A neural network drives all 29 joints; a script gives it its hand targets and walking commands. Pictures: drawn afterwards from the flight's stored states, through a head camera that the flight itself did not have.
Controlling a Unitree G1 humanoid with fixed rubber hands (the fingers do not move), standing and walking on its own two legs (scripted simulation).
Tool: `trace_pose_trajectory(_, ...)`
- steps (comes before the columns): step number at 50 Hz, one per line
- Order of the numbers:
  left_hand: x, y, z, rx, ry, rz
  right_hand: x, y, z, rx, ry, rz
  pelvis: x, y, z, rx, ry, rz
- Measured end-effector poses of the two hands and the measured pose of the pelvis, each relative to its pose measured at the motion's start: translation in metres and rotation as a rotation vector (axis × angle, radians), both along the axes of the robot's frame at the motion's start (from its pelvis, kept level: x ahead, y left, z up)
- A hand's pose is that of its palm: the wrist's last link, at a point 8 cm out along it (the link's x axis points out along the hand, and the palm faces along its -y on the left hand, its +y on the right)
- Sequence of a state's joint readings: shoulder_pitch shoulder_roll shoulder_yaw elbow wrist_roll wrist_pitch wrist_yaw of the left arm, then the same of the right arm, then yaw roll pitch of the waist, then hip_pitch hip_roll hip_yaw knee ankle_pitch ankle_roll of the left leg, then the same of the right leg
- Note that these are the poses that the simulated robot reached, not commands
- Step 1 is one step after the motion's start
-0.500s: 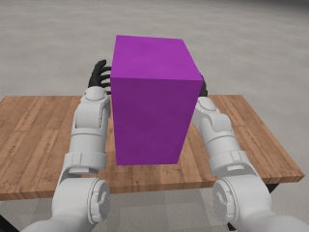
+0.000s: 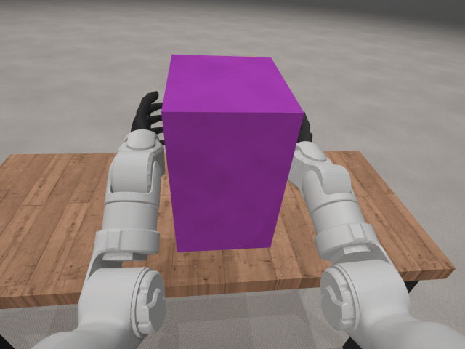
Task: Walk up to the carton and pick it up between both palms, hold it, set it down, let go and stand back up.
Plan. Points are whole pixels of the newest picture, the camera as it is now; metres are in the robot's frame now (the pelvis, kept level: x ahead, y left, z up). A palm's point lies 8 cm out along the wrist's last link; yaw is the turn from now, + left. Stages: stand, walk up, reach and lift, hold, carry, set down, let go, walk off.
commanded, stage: hold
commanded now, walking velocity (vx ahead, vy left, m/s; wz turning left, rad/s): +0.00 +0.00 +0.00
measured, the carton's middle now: (223, 155) +0.38 +0.02 +0.21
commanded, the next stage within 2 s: none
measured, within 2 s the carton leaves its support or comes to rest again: neither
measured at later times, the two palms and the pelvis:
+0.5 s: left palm (145, 138) +0.37 +0.14 +0.24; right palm (299, 148) +0.38 -0.11 +0.22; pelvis +0.00 +0.00 +0.00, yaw +0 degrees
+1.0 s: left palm (146, 137) +0.37 +0.14 +0.24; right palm (300, 146) +0.38 -0.11 +0.23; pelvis +0.00 +0.00 +0.00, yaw +0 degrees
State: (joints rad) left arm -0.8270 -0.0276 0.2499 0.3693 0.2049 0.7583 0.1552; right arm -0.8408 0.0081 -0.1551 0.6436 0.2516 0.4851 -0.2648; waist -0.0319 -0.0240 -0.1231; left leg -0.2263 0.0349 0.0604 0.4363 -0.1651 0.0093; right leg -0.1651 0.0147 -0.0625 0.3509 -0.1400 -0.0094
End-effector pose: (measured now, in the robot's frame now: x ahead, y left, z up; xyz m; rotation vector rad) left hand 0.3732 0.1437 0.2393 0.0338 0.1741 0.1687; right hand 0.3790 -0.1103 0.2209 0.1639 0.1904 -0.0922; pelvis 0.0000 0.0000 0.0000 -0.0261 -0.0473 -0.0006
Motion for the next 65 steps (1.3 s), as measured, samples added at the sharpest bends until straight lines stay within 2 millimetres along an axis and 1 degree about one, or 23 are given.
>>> trace_pose_trajectory(65, -0.0002, -0.003, 0.0029, 0.007, 0.004, -0.013, -0.0004, -0.0033, 0.0067, -0.011, 0.008, -0.009, 0.0002, 0.0, 0.0, 0.0, 0.0, -0.002)
